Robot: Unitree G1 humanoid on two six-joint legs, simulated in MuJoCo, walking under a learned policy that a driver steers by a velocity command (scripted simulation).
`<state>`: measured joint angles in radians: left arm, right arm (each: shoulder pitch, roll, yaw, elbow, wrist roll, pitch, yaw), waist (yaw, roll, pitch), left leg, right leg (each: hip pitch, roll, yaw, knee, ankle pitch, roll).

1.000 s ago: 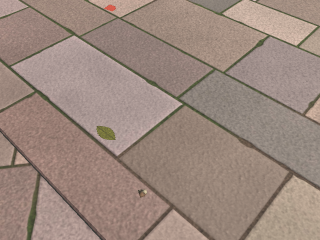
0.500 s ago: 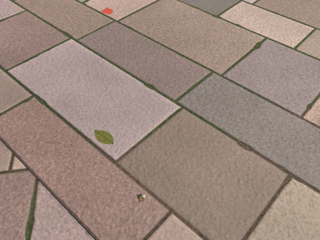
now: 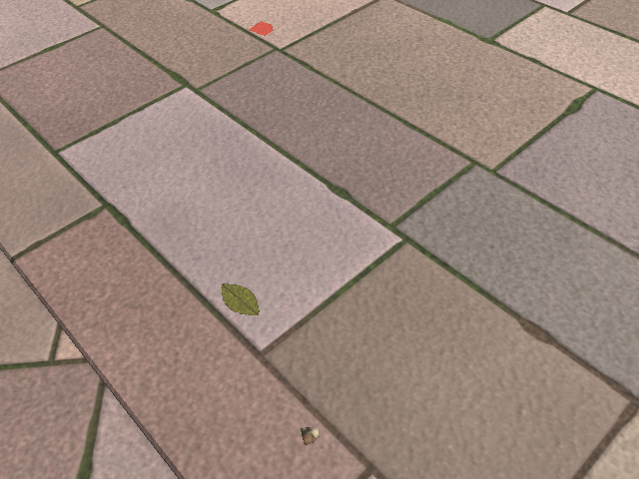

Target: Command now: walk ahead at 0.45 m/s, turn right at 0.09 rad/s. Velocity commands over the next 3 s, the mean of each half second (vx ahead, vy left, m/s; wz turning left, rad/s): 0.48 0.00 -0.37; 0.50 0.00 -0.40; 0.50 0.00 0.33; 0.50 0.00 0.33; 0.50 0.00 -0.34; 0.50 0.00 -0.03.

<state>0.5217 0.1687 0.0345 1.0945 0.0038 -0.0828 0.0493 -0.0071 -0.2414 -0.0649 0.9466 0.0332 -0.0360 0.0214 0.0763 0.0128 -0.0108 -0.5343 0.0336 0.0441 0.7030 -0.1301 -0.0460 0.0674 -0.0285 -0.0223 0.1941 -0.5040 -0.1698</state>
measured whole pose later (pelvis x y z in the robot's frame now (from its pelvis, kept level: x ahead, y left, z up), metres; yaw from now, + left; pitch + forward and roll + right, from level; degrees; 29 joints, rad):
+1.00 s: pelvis +0.55 -0.07 +0.02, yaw -25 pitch +3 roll +0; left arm 0.39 0.26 0.05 0.76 -0.02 -0.06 0.01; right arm 0.00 -0.24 -0.02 0.71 0.01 -0.10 0.03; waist 0.09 0.05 0.01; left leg -0.60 0.03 -0.01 0.53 0.04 0.00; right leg -0.03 0.09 0.08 0.34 -0.35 -0.08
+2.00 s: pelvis +1.09 -0.19 +0.02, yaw -2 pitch +2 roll -2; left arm 0.41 0.30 0.06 0.84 -0.03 -0.07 -0.01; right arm 0.05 -0.26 -0.02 0.62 0.02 -0.06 0.04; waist 0.11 0.03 0.01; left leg -0.51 0.05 0.00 0.55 -0.11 0.04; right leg -0.01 -0.02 -0.07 0.32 -0.35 0.03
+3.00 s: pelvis +1.61 -0.30 +0.02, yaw -14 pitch +2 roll -2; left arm 0.28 0.26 0.05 0.80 0.01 -0.08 -0.01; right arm 0.17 -0.26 -0.05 0.76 0.02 -0.05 0.03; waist 0.05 0.05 0.02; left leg -0.68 0.09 -0.03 0.66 0.09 0.01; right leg 0.06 0.07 -0.13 0.20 -0.29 -0.06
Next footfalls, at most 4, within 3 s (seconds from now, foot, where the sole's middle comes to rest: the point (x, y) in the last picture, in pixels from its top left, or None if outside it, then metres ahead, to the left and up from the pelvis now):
0.04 left None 0.14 0.16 -0.79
0.54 right None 0.45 -0.12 -0.75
1.08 left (397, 351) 0.80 -0.06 -0.75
1.54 right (506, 285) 1.01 -0.33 -0.75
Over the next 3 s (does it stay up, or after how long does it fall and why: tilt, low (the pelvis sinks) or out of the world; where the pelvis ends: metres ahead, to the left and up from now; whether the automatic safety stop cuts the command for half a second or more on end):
stays up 1.61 -0.30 0.02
